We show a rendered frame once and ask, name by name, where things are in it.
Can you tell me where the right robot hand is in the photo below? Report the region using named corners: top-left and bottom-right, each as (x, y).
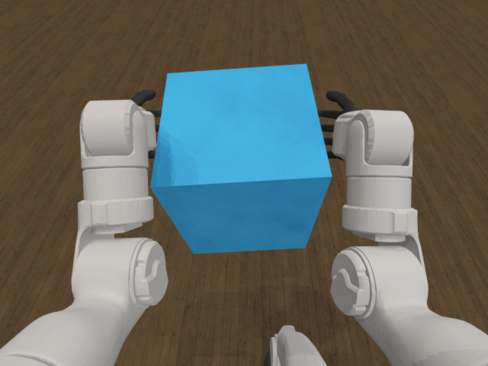
top-left (317, 91), bottom-right (358, 160)

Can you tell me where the carton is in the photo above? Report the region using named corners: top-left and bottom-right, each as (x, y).
top-left (150, 64), bottom-right (332, 254)

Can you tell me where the robot right forearm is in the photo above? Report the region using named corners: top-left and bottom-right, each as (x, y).
top-left (332, 110), bottom-right (429, 299)

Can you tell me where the robot right upper arm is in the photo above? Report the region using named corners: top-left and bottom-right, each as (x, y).
top-left (330, 246), bottom-right (488, 366)

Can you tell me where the robot left forearm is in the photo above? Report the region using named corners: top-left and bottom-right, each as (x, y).
top-left (72, 100), bottom-right (157, 296)

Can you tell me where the right robot shin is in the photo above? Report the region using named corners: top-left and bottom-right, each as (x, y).
top-left (279, 326), bottom-right (295, 332)

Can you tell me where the robot left upper arm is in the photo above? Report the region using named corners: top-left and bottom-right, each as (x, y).
top-left (0, 237), bottom-right (168, 366)

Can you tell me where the left robot hand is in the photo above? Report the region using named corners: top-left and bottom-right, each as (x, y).
top-left (131, 90), bottom-right (162, 159)

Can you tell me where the right robot thigh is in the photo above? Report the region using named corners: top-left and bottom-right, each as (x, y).
top-left (270, 331), bottom-right (327, 366)

